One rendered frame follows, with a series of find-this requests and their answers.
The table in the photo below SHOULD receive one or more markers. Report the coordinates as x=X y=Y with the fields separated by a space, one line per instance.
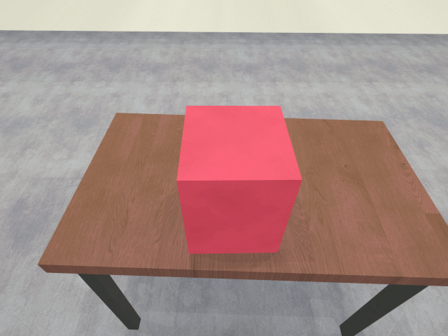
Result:
x=361 y=216

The carton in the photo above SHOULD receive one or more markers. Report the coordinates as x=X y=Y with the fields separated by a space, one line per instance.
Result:
x=237 y=179

